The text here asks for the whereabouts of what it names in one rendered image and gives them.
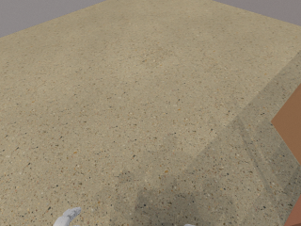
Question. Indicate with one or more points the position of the robot left hand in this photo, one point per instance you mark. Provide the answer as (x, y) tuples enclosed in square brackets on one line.
[(68, 216)]

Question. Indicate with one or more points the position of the cupboard door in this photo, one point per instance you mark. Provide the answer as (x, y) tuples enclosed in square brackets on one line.
[(288, 123)]

